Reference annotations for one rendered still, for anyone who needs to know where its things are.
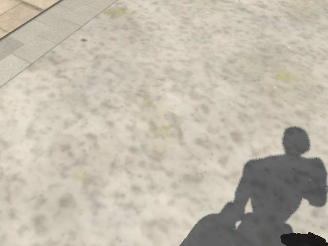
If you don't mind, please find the robot right hand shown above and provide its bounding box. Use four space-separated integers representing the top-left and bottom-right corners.
280 232 328 246

